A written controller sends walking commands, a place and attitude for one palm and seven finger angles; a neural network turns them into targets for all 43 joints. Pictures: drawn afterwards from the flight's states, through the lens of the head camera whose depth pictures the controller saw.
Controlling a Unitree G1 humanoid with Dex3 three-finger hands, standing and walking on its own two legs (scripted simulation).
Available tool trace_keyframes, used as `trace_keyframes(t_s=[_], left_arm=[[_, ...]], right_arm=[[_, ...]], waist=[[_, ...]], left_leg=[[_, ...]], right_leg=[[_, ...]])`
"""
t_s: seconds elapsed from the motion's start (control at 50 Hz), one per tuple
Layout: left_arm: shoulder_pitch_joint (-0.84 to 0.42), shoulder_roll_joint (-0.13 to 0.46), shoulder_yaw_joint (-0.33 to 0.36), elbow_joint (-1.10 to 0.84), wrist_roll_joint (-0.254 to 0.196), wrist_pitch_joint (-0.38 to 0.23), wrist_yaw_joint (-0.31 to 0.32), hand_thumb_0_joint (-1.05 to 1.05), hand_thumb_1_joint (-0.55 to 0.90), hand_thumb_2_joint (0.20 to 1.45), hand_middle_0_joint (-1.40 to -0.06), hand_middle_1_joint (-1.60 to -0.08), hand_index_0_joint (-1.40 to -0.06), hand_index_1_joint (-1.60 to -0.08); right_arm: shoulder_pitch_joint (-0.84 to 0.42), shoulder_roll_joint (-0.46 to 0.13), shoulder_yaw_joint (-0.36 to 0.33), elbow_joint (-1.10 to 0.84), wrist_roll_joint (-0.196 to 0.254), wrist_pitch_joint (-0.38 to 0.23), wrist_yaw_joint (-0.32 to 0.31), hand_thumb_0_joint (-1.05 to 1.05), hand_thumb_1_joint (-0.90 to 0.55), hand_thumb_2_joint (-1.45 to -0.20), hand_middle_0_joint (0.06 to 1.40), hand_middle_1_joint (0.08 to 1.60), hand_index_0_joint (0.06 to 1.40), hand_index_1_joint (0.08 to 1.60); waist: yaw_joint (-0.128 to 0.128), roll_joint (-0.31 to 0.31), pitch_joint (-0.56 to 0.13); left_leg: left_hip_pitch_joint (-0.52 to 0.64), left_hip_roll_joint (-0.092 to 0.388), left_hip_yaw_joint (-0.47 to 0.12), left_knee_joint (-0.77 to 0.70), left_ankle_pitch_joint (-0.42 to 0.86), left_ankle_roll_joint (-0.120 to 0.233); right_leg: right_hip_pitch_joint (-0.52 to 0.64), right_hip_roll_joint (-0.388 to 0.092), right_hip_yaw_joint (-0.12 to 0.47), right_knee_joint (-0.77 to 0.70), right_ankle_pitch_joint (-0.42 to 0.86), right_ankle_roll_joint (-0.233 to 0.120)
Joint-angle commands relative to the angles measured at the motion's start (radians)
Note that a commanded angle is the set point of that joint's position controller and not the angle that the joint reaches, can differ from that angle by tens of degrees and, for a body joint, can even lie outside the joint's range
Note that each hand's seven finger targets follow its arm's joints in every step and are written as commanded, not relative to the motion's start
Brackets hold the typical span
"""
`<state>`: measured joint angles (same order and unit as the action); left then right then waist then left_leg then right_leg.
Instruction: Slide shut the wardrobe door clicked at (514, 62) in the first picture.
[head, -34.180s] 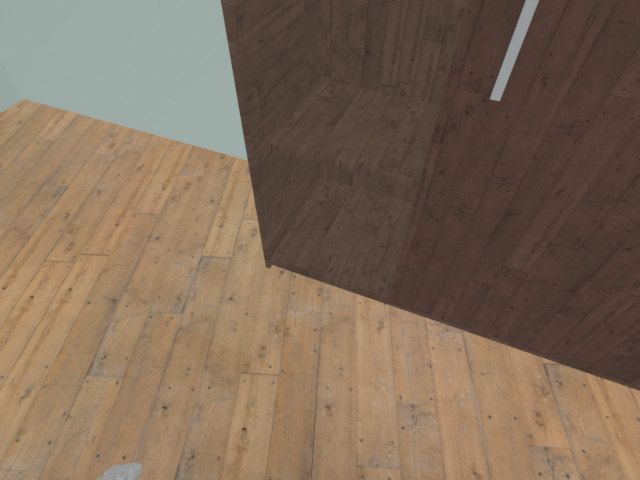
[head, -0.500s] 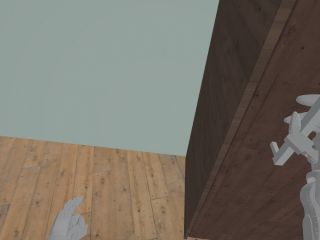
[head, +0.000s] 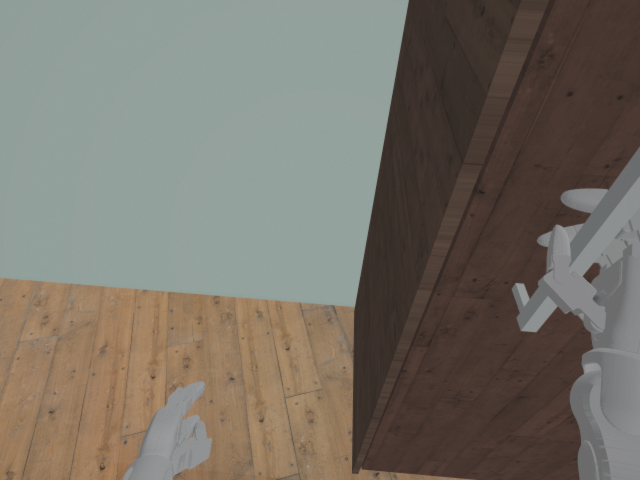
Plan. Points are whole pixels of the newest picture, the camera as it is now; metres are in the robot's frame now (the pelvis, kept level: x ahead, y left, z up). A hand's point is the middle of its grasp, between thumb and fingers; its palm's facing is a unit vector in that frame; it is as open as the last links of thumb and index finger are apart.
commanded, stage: stop walking and hold the door there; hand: right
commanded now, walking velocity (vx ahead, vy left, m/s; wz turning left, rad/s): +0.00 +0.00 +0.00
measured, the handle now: (593, 210) +0.30 -0.22 +0.26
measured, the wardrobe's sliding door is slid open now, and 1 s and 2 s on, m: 0.00 0.00 0.00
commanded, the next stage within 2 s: loosen the grip on the handle in 0.50 s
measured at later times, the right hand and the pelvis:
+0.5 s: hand (551, 272) +0.27 -0.19 +0.21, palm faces +0.35 +0.92 -0.18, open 6.1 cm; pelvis +0.01 +0.01 +0.00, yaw -1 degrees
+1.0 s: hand (558, 279) +0.26 -0.20 +0.21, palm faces +0.47 +0.86 -0.17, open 14.0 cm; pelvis -0.04 +0.06 -0.01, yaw -2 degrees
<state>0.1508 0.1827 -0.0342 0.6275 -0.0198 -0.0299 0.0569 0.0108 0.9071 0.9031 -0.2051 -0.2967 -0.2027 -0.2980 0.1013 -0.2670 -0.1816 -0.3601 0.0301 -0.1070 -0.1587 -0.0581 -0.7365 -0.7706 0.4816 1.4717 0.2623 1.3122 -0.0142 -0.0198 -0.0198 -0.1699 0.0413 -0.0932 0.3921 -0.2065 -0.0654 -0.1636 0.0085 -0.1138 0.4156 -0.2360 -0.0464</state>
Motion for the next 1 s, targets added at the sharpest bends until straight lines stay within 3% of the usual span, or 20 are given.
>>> trace_keyframes(t_s=[0.0, 0.12, 0.36, 0.44, 0.56, 0.58, 0.6, 0.62, 0.64, 0.66, 0.68, 0.72, 0.74, 0.78, 0.8, 0.82, 0.88, 0.9, 0.96, 0.98], left_arm=[[-0.126, 0.121, 0.049, -0.162, 0.002, -0.04, 0.015, 0.0, 0.9, 0.9, -0.2, -0.3, -0.2, -0.3], [-0.126, 0.12, 0.05, -0.172, 0.002, -0.033, 0.016, 0.0, 0.9, 0.9, -0.2, -0.3, -0.2, -0.3], [-0.124, 0.125, 0.055, -0.173, -0.001, -0.023, 0.021, 0.0, 0.9, 0.9, -0.2, -0.3, -0.2, -0.3], [-0.118, 0.128, 0.058, -0.167, -0.003, -0.021, 0.024, 0.0, 0.9, 0.9, -0.2, -0.3, -0.2, -0.3], [-0.12, 0.128, 0.056, -0.168, -0.005, -0.023, 0.022, 0.0, 0.9, 0.9, -0.2, -0.3, -0.2, -0.3], [-0.035, 0.149, 0.075, -0.163, 0.049, -0.091, -0.001, 0.0, 0.9, 0.9, -0.2, -0.3, -0.2, -0.3], [-0.135, 0.193, 0.126, -0.089, 0.093, -0.139, -0.029, 0.0, 0.9, 0.9, -0.2, -0.3, -0.2, -0.3], [0.036, 0.184, 0.129, -0.083, 0.046, -0.144, -0.032, 0.0, 0.9, 0.9, -0.2, -0.3, -0.2, -0.3], [0.005, 0.123, 0.108, -0.112, 0.006, -0.16, -0.041, 0.0, 0.9, 0.9, -0.2, -0.3, -0.2, -0.3], [-0.023, 0.157, 0.099, -0.116, 0.006, -0.164, -0.039, 0.0, 0.9, 0.9, -0.2, -0.3, -0.2, -0.3], [-0.063, 0.165, 0.09, -0.098, 0.011, -0.167, -0.031, 0.0, 0.9, 0.9, -0.2, -0.3, -0.2, -0.3], [-0.095, 0.15, 0.065, -0.095, 0.009, -0.169, -0.036, 0.0, 0.9, 0.9, -0.2, -0.3, -0.2, -0.3], [-0.095, 0.145, 0.062, -0.097, 0.007, -0.175, -0.043, 0.0, 0.9, 0.9, -0.2, -0.3, -0.2, -0.3], [-0.107, 0.151, 0.06, -0.123, 0.01, -0.178, -0.047, 0.0, 0.9, 0.9, -0.2, -0.3, -0.2, -0.3], [-0.112, 0.151, 0.059, -0.135, 0.013, -0.178, -0.048, 0.0, 0.9, 0.9, -0.2, -0.3, -0.2, -0.3], [-0.116, 0.144, 0.053, -0.151, 0.014, -0.184, -0.049, 0.0, 0.9, 0.9, -0.2, -0.3, -0.2, -0.3], [-0.114, 0.142, 0.051, -0.149, 0.018, -0.204, -0.039, 0.0, 0.9, 0.9, -0.2, -0.3, -0.2, -0.3], [-0.117, 0.145, 0.053, -0.145, 0.019, -0.209, -0.033, 0.0, 0.9, 0.9, -0.2, -0.3, -0.2, -0.3], [-0.119, 0.149, 0.058, -0.126, 0.022, -0.227, -0.024, 0.0, 0.9, 0.9, -0.2, -0.3, -0.2, -0.3], [-0.088, 0.162, 0.064, -0.097, 0.021, -0.223, -0.016, 0.0, 0.9, 0.9, -0.2, -0.3, -0.2, -0.3]], right_arm=[[-0.112, -0.105, 0.022, -0.216, 0.01, -0.074, 0.023, 0.0, -0.9, -0.9, 0.45, 1.4, 0.45, 1.4], [-0.104, -0.088, 0.044, -0.252, 0.01, -0.077, 0.02, 0.0, -0.9, -0.9, 0.45, 1.4, 0.45, 1.4], [-0.077, -0.132, -0.026, -0.221, 0.019, -0.079, 0.013, 0.0, -0.9, -0.9, 0.45, 1.4, 0.45, 1.4], [-0.069, -0.172, -0.078, -0.195, 0.024, -0.077, 0.01, 0.0, -0.9, -0.9, 0.45, 1.4, 0.45, 1.4], [-0.092, -0.158, -0.063, -0.196, 0.025, -0.079, 0.014, 0.0, -0.9, -0.9, 0.45, 1.4, 0.45, 1.4], [-1.206, -0.991, -0.678, -0.324, -0.14, -0.148, 0.024, 0.0, -0.9, -0.9, 0.45, 1.4, 0.45, 1.4], [-1.362, -0.697, -0.459, 0.03, -0.077, -0.043, 0.069, 0.0, -0.779, -0.842, 0.45, 1.4, 0.45, 1.4], [-0.919, -0.363, -0.258, 0.216, -0.042, -0.005, 0.087, 0.0, -0.658, -0.783, 0.45, 1.4, 0.45, 1.4], [-0.491, -0.043, -0.138, 0.177, 0.062, -0.008, 0.134, 0.0, -0.538, -0.725, 0.45, 1.4, 0.45, 1.4], [-0.435, -0.083, -0.165, -0.043, 0.157, -0.033, 0.154, 0.0, -0.417, -0.667, 0.45, 1.4, 0.45, 1.4], [-0.528, -0.162, -0.215, -0.072, 0.185, -0.045, 0.154, 0.0, -0.296, -0.608, 0.45, 1.4, 0.45, 1.4], [-0.563, -0.114, -0.139, -0.012, 0.165, -0.071, 0.138, 0.0, -0.054, -0.492, 0.45, 1.4, 0.45, 1.4], [-0.509, -0.127, -0.141, 0.034, 0.123, -0.081, 0.115, 0.0, 0.067, -0.433, 0.45, 1.4, 0.45, 1.4], [-0.495, -0.186, -0.165, 0.047, 0.059, -0.117, 0.058, 0.0, 0.308, -0.317, 0.45, 1.4, 0.45, 1.4], [-0.507, -0.199, -0.152, 0.038, 0.021, -0.135, 0.035, 0.0, 0.429, -0.258, 0.437, 1.383, 0.437, 1.383], [-0.546, -0.188, -0.116, 0.039, -0.003, -0.157, 0.018, 0.0, 0.55, -0.2, 0.423, 1.367, 0.423, 1.367], [-0.587, -0.221, -0.105, 0.087, -0.034, -0.214, 0.021, 0.0, 0.55, -0.2, 0.383, 1.317, 0.383, 1.317], [-0.604, -0.24, -0.117, 0.119, -0.031, -0.231, 0.03, 0.0, 0.55, -0.2, 0.37, 1.3, 0.37, 1.3], [-0.679, -0.272, -0.134, 0.142, -0.007, -0.276, 0.076, 0.0, 0.55, -0.2, 0.33, 1.25, 0.33, 1.25], [-0.66, -0.322, -0.185, 0.267, -0.004, -0.273, 0.088, 0.0, 0.55, -0.2, 0.317, 1.233, 0.317, 1.233]], waist=[[0.023, 0.022, -0.14], [0.024, -0.011, -0.156], [0.025, 0.007, -0.137], [0.024, 0.028, -0.144], [0.023, 0.008, -0.134], [-0.032, 0.277, 0.173], [0.002, -0.137, -0.191], [0.007, -0.039, -0.269], [-0.042, -0.112, -0.306], [-0.067, -0.201, -0.428], [-0.072, -0.227, -0.462], [-0.051, -0.109, -0.341], [-0.055, -0.071, -0.275], [-0.059, 0.003, -0.208], [-0.063, 0.004, -0.185], [-0.049, 0.037, -0.136], [-0.037, 0.083, -0.044], [-0.028, 0.143, -0.003], [-0.031, 0.072, -0.051], [-0.023, 0.073, -0.025]], left_leg=[[-0.01, 0.042, -0.025, -0.014, 0.26, 0.072], [0.005, 0.046, -0.018, -0.006, 0.3, 0.074], [0.014, 0.05, -0.025, -0.03, 0.284, 0.077], [0.016, 0.054, -0.03, -0.036, 0.297, 0.076], [0.009, 0.048, -0.027, -0.034, 0.271, 0.076], [-0.187, 0.019, 0.005, -0.096, 0.185, 0.085], [-0.063, -0.032, 0.121, 0.068, 0.386, 0.131], [-0.046, -0.076, 0.192, 0.135, 0.307, 0.129], [-0.08, -0.093, 0.197, 0.111, 0.253, 0.109], [-0.052, -0.076, 0.174, 0.101, 0.207, 0.088], [-0.027, -0.064, 0.157, 0.082, 0.199, 0.092], [-0.031, -0.054, 0.16, 0.05, 0.068, 0.086], [-0.046, -0.052, 0.154, 0.046, -0.002, 0.089], [-0.078, -0.05, 0.15, 0.049, -0.092, 0.089], [-0.083, -0.045, 0.137, 0.041, -0.135, 0.087], [-0.113, -0.037, 0.124, 0.019, -0.198, 0.085], [-0.167, -0.02, 0.074, -0.053, -0.377, 0.077], [-0.184, -0.016, 0.061, -0.078, -0.418, 0.075], [-0.169, -0.01, 0.029, -0.071, -0.447, 0.073], [-0.185, -0.012, 0.03, -0.061, -0.45, 0.073]], right_leg=[[0.102, -0.163, 0.151, -0.07, 0.261, 0.019], [0.119, -0.162, 0.145, -0.054, 0.313, 0.018], [0.084, -0.149, 0.143, -0.049, 0.238, 0.011], [0.091, -0.148, 0.137, -0.041, 0.243, 0.01], [0.089, -0.152, 0.14, -0.05, 0.231, 0.01], [-0.169, -0.147, 0.075, 0.046, 0.254, 0.002], [0.081, -0.092, 0.097, 0.036, 0.587, 0.089], [0.207, -0.087, 0.089, 0.02, 0.75, 0.165], [0.288, -0.101, 0.091, 0.026, 0.826, 0.177], [0.349, -0.084, 0.103, 0.039, 0.702, 0.17], [0.307, -0.05, 0.084, 0.046, 0.486, 0.156], [0.117, -0.029, 0.082, 0.004, 0.131, 0.106], [0.062, -0.03, 0.083, -0.011, 0.034, 0.088], [0.002, -0.038, 0.09, -0.025, -0.067, 0.067], [-0.018, -0.038, 0.081, -0.029, -0.102, 0.061], [-0.031, -0.039, 0.079, -0.027, -0.15, 0.051], [-0.053, -0.025, 0.046, 0.021, -0.202, 0.038], [-0.063, -0.027, 0.042, 0.041, -0.193, 0.034], [-0.067, -0.014, 0.037, 0.078, -0.174, 0.034], [-0.1, -0.014, 0.041, 0.09, -0.184, 0.038]])
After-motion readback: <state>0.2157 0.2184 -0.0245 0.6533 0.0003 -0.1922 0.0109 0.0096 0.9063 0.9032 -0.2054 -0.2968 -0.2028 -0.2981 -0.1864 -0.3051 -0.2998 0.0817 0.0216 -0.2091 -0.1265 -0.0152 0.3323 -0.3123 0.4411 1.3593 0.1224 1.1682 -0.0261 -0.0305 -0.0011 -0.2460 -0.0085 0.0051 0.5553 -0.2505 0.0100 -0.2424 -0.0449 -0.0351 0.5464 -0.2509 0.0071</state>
